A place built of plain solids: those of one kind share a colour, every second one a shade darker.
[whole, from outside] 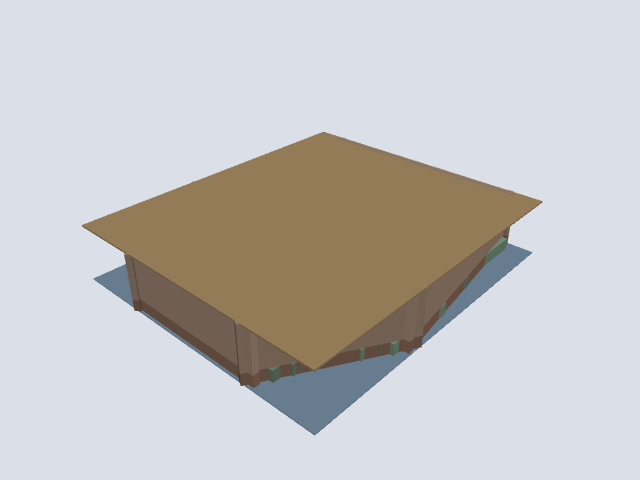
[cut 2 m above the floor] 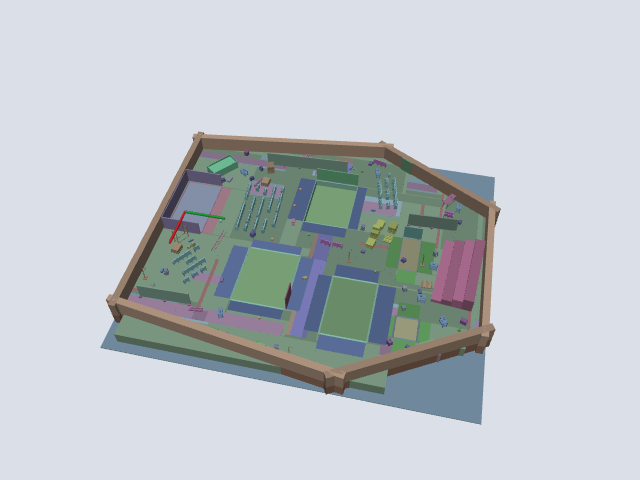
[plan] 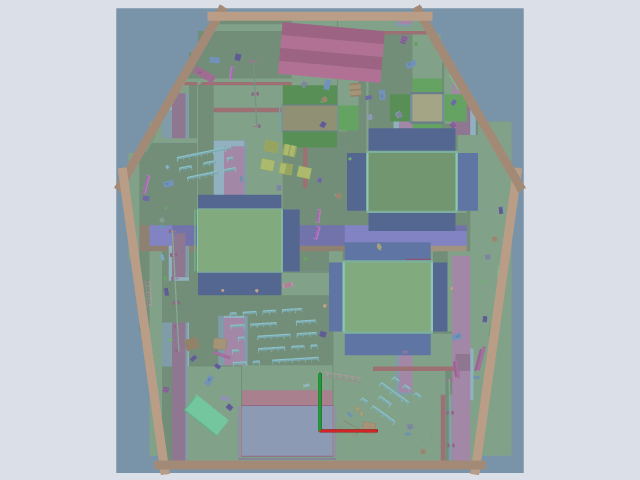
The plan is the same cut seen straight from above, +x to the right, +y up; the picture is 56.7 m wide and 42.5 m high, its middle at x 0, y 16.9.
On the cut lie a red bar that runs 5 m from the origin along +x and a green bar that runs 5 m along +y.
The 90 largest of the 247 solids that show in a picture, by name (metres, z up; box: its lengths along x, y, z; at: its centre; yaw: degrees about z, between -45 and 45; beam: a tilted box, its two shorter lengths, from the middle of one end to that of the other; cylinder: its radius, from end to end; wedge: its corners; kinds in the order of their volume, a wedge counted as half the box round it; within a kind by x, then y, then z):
{
 "floor_ground_1": {"box": [0.95, 9.5, 1.5], "at": [-16.48, 19.85, -0.75]},
 "floor_ground_2": {"box": [0.9, 7.1, 1.5], "at": [-15.55, 12.35, -0.75]},
 "floor_ground_3": {"box": [1.1, 18.1, 1.5], "at": [-14.55, 6.85, -0.75]},
 "floor_ground_4": {"box": [0.9, 8.32, 1.5], "at": [-13.55, 1.54, -0.75]},
 "floor_ground_5": {"box": [5.1, 7.3, 1.5], "at": [-13.45, 21.85, -0.75]},
 "floor_ground_6": {"box": [2.4, 3.7, 1.5], "at": [-12.8, 11.45, -0.75]},
 "floor_ground_7": {"box": [2.6, 6.2, 1.5], "at": [-10.3, 8.9, -0.75]},
 "floor_ground_8": {"box": [1.4, 9.7, 1.5], "at": [-10.1, 25.75, -0.75]},
 "floor_ground_9": {"box": [4.7, 8.0, 1.5], "at": [-9.35, 1.7, -0.75]},
 "floor_ground_10": {"box": [2.9, 2.5, 1.5], "at": [-7.95, 26.95, -0.75]},
 "floor_ground_11": {"box": [2.6, 1.8, 1.5], "at": [-7.7, 11.1, -0.75]},
 "floor_ground_12": {"box": [9.4, 1.4, 1.5], "at": [-7.2, 31.9, -0.75]},
 "floor_ground_13": {"box": [9.1, 0.9, 1.5], "at": [-7.05, 33.05, -0.75]},
 "floor_ground_14": {"box": [8.3, 1.9, 1.5], "at": [-6.65, 34.45, -0.75]},
 "floor_ground_15": {"box": [6.0, 2.0, 1.5], "at": [-6.4, 29.6, -0.75]},
 "floor_ground_16": {"box": [6.9, 0.6, 1.5], "at": [-5.95, 35.7, -0.75]},
 "floor_ground_17": {"box": [3.1, 7.3, 1.5], "at": [-4.95, 24.55, -0.75]},
 "floor_ground_18": {"box": [8.0, 2.2, 1.5], "at": [-2.9, 4.7, -0.75]},
 "floor_ground_19": {"box": [7.2, 3.2, 1.5], "at": [-2.8, 10.4, -0.75]},
 "floor_ground_20": {"box": [7.5, 3.0, 1.5], "at": [-2.65, 7.3, -0.75]},
 "floor_ground_21": {"box": [1.5, 5.5, 1.5], "at": [-2.55, 22.35, -0.75]},
 "floor_ground_22": {"box": [4.2, 2.0, 1.5], "at": [-1.3, 13.0, -0.75]},
 "floor_ground_23": {"box": [22.4, 0.32, 1.5], "at": [-0.5, -2.46, -0.75]},
 "floor_ground_24": {"box": [2.6, 1.8, 1.5], "at": [-0.5, 15.0, -0.75]},
 "floor_ground_25": {"box": [4.0, 5.72, 1.5], "at": [-0.5, 33.46, -0.75]},
 "floor_ground_26": {"box": [4.2, 2.0, 1.5], "at": [0.3, 20.5, -0.75]},
 "floor_ground_27": {"box": [3.5, 3.6, 1.5], "at": [0.65, 23.3, -0.75]},
 "floor_ground_28": {"box": [6.1, 1.1, 1.5], "at": [1.25, 18.75, -0.75]},
 "floor_ground_29": {"box": [1.8, 6.3, 1.5], "at": [2.5, 31.95, -0.75]},
 "floor_ground_30": {"box": [3.5, 1.4, 1.5], "at": [2.95, 6.0, -0.75]},
 "floor_ground_31": {"box": [0.7, 8.5, 1.5], "at": [3.75, 30.85, -0.75]},
 "floor_ground_32": {"box": [5.5, 2.1, 1.5], "at": [3.95, 4.25, -0.75]},
 "floor_ground_33": {"box": [1.9, 7.7, 1.5], "at": [5.25, 31.25, -0.75]},
 "floor_ground_34": {"box": [9.5, 5.5, 1.5], "at": [5.95, 0.45, -0.75]},
 "floor_ground_35": {"box": [1.8, 5.3, 1.5], "at": [7.1, 32.45, -0.75]},
 "floor_ground_36": {"box": [2.6, 2.3, 1.5], "at": [9.5, 32.35, -0.75]},
 "floor_ground_37": {"box": [2.9, 2.1, 1.5], "at": [9.65, 4.25, -0.75]},
 "floor_ground_38": {"box": [3.35, 21.7, 1.5], "at": [15.28, 8.65, -0.75]},
 "floor_ground_39": {"box": [2.95, 7.9, 1.5], "at": [15.48, 23.45, -0.75]},
 "wall_1": {"box": [0.8, 27.41, 5.8], "at": [-15.61, 9.71, 2.9], "yaw": 8.0},
 "wall_2": {"box": [0.8, 18.76, 5.8], "at": [-13.21, 29.43, 2.9], "yaw": -30.0},
 "wall_3": {"box": [29.34, 0.8, 5.8], "at": [0.0, -3.02, 2.9]},
 "wall_4": {"box": [19.94, 0.8, 5.8], "at": [0.0, 36.72, 2.9]},
 "wall_5": {"box": [0.8, 18.76, 5.8], "at": [13.21, 29.43, 2.9], "yaw": 30.0},
 "wall_6": {"box": [0.8, 27.41, 5.8], "at": [15.61, 9.71, 2.9], "yaw": -8.0},
 "ceil_hall_1": {"box": [36.1, 41.14, 0.2], "at": [0.0, 16.85, 5.7]},
 "floor_apron_bay_1": {"box": [7.4, 2.0, 1.5], "at": [-7.1, 13.0, -0.75]},
 "floor_apron_bay_2": {"box": [7.4, 1.2, 1.5], "at": [-7.1, 20.3, -0.75]},
 "floor_apron_bay_3": {"box": [1.5, 5.5, 1.5], "at": [-2.55, 16.85, -0.75]},
 "floor_apron_bay_4": {"box": [1.2, 6.1, 1.5], "at": [1.4, 11.85, -0.75]},
 "floor_apron_bay_5": {"box": [1.7, 5.1, 1.5], "at": [3.25, 22.05, -0.75]},
 "floor_apron_bay_6": {"box": [7.6, 1.9, 1.5], "at": [6.0, 7.65, -0.75]},
 "floor_apron_bay_7": {"box": [7.6, 1.6, 1.5], "at": [6.0, 15.9, -0.75]},
 "floor_apron_bay_8": {"box": [7.7, 1.6, 1.5], "at": [8.15, 18.5, -0.75]},
 "floor_apron_bay_9": {"box": [7.7, 2.0, 1.5], "at": [8.15, 25.8, -0.75]},
 "floor_apron_bay_10": {"box": [1.3, 6.1, 1.5], "at": [10.65, 11.85, -0.75]},
 "floor_apron_bay_11": {"box": [1.8, 5.1, 1.5], "at": [13.1, 22.05, -0.75]},
 "wall_foot_1": {"box": [0.8, 27.41, 1.5], "at": [-15.61, 9.71, -0.75], "yaw": 8.0},
 "wall_foot_2": {"box": [0.8, 18.76, 1.5], "at": [-13.21, 29.43, -0.75], "yaw": -30.0},
 "wall_foot_3": {"box": [29.34, 0.8, 1.5], "at": [0.0, -3.02, -0.75]},
 "wall_foot_4": {"box": [19.94, 0.8, 1.5], "at": [0.0, 36.72, -0.75]},
 "wall_foot_5": {"box": [0.8, 18.76, 1.5], "at": [13.21, 29.43, -0.75], "yaw": 30.0},
 "wall_foot_6": {"box": [0.8, 27.41, 1.5], "at": [15.61, 9.71, -0.75], "yaw": -8.0},
 "floor_void_bay_1": {"box": [7.4, 5.5, 0.64], "at": [-7.1, 16.85, -1.18]},
 "floor_void_bay_2": {"box": [7.6, 6.1, 1.5], "at": [6.0, 11.85, -0.75]},
 "floor_void_bay_3": {"box": [7.7, 5.1, 1.5], "at": [8.15, 22.05, -0.75]},
 "floor_base_1": {"box": [36.1, 41.14, 0.1], "at": [0.0, 16.85, -1.55]},
 "floor_aisle_1": {"box": [1.2, 8.32, 1.5], "at": [-12.5, 1.54, -0.75]},
 "floor_aisle_2": {"box": [1.2, 3.9, 1.5], "at": [-12.5, 7.65, -0.75]},
 "floor_aisle_3": {"box": [1.2, 3.9, 1.5], "at": [-12.5, 15.55, -0.75]},
 "floor_aisle_4": {"box": [1.2, 4.0, 1.5], "at": [-12.5, 27.9, -0.75]},
 "floor_aisle_5": {"box": [1.8, 4.2, 1.5], "at": [-7.6, 7.9, -0.75]},
 "floor_aisle_6": {"box": [1.8, 4.3, 1.5], "at": [-7.6, 23.05, -0.75]},
 "floor_aisle_7": {"box": [1.6, 5.82, 1.5], "at": [12.5, 0.29, -0.75]},
 "floor_aisle_8": {"box": [1.6, 8.7, 1.5], "at": [12.5, 11.15, -0.75]},
 "floor_void_pit_1": {"box": [8.0, 4.4, 1.5], "at": [-2.9, 0.0, -0.75]},
 "wall_bank_1": {"box": [9.1, 1.15, 0.92], "at": [0.96, 32.93, 0.46], "yaw": -5.1},
 "wall_bank_2": {"box": [9.1, 1.15, 1.38], "at": [1.07, 34.08, 0.69], "yaw": -5.1},
 "wall_bank_3": {"box": [9.1, 1.15, 1.84], "at": [1.17, 35.22, 0.92], "yaw": -5.1},
 "floor_apron_patch_1": {"box": [4.8, 1.4, 1.5], "at": [-0.9, 25.8, -0.75]},
 "floor_apron_patch_2": {"box": [4.8, 1.7, 1.5], "at": [-0.9, 29.75, -0.75]},
 "floor_apron_patch_3": {"box": [1.8, 2.4, 1.5], "at": [7.1, 28.6, -0.75]},
 "floor_apron_patch_4": {"box": [2.0, 2.4, 1.5], "at": [12.0, 28.6, -0.75]},
 "floor_aisle_cross_1": {"box": [4.0, 1.8, 1.5], "at": [0.2, 17.3, -0.75]},
 "floor_aisle_cross_2": {"box": [7.6, 1.0, 1.5], "at": [6.0, 17.2, -0.75]},
 "floor_aisle_cross_3": {"box": [3.2, 1.3, 1.5], "at": [11.4, 17.05, -0.75]},
 "floor_fixed_patch_1": {"box": [4.8, 2.2, 1.5], "at": [-0.9, 27.7, -0.75]},
 "floor_fixed_patch_2": {"box": [2.6, 2.4, 1.5], "at": [9.5, 28.6, -0.75]},
 "floor_apron_pit_1": {"box": [8.0, 1.3, 1.5], "at": [-2.9, 2.95, -0.75]},
 "floor_under_aisle_1": {"box": [0.9, 4.8, 1.5], "at": [-8.95, 23.3, -0.75]}
}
